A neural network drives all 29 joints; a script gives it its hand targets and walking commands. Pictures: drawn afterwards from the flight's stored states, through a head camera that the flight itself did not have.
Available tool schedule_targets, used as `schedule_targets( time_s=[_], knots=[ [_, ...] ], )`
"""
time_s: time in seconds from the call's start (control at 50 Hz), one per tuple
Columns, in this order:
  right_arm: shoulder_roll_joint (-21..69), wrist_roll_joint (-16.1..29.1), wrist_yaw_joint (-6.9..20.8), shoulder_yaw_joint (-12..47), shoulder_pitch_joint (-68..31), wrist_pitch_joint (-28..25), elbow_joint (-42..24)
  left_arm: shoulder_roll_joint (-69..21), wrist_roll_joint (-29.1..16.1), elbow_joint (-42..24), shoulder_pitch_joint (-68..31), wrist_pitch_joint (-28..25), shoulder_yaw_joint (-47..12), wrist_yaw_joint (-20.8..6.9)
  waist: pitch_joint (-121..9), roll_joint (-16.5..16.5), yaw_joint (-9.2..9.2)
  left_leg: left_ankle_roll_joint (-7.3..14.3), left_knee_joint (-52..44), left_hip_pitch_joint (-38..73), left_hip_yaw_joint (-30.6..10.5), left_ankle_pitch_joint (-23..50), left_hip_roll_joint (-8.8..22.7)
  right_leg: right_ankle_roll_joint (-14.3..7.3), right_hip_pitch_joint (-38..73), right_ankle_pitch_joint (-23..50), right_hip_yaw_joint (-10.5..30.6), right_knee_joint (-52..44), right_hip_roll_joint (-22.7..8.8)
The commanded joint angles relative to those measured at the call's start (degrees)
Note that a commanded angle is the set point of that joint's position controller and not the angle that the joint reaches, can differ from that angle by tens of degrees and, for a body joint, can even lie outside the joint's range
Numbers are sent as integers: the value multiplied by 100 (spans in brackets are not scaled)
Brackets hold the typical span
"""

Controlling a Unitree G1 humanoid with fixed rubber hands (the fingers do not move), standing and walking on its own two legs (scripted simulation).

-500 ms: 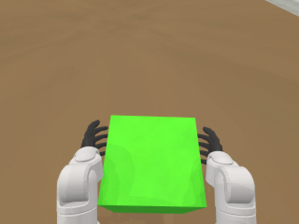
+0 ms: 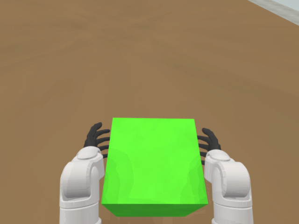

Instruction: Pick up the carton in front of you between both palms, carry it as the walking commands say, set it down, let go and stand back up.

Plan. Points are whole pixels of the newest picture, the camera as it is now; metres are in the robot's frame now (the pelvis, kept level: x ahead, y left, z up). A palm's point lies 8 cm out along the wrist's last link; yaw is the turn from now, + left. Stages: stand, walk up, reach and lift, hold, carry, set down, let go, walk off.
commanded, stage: carry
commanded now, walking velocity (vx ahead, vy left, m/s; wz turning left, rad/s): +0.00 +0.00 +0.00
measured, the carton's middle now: (152, 171) +0.28 +0.00 +0.00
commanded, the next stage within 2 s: none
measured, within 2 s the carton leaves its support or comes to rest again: neither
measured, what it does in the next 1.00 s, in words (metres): stands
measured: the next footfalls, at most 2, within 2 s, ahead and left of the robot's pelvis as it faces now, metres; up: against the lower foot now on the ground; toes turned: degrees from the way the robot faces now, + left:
none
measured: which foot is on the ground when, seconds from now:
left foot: down 0.00-1.00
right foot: down 0.00-1.00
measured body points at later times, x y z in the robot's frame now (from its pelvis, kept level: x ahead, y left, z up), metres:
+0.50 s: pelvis +0.02 +0.01 -0.01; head +0.00 +0.01 +0.44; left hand +0.31 +0.15 +0.09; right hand +0.29 -0.14 +0.08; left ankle +0.02 +0.11 -0.74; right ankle -0.06 -0.10 -0.74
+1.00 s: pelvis -0.02 +0.00 +0.00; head -0.05 +0.00 +0.45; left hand +0.27 +0.14 +0.07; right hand +0.26 -0.15 +0.06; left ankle +0.02 +0.11 -0.74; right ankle -0.06 -0.10 -0.74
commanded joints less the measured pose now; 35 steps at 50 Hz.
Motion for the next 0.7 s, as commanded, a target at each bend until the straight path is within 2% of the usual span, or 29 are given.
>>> schedule_targets(
  time_s=[0.0,0.1,0.22,0.3,0.38,0.56,0.68],
  knots=[
    [5560,2359,1653,3282,-2348,-232,-302,-5655,-2387,96,-1930,202,-3666,-1636,-1335,602,-18,45,175,1124,-567,4119,779,158,196,2771,395,118,-520],
    [5827,2458,1600,3379,-2670,-316,-515,-5939,-2457,99,-2043,122,-3626,-1615,-1578,387,-25,98,408,1242,-538,4405,733,179,257,3012,371,231,-451],
    [5897,2515,1542,3488,-2710,-354,-725,-6005,-2420,42,-1890,67,-3564,-1575,-1699,167,-24,59,527,1106,-461,3908,627,157,489,3595,395,277,-493],
    [5880,2529,1547,3523,-2657,-348,-749,-5981,-2391,7,-1817,56,-3553,-1568,-1664,127,-24,39,523,1056,-429,3535,604,123,515,3648,416,255,-537],
    [5839,2511,1558,3522,-2595,-338,-712,-5935,-2385,-4,-1805,65,-3563,-1580,-1574,120,-30,47,516,981,-424,3076,613,77,480,3441,442,199,-579],
    [5738,2493,1588,3502,-2681,-287,-719,-5840,-2408,-36,-1933,110,-3599,-1595,-1147,178,-35,50,203,820,-501,2125,655,-12,162,2213,521,-82,-590],
    [5683,2413,1670,3470,-2644,-282,-445,-5810,-2323,262,-1892,101,-3581,-1653,-936,172,-36,42,1,722,-541,1625,654,-51,2,1641,574,-280,-581]
  ],
)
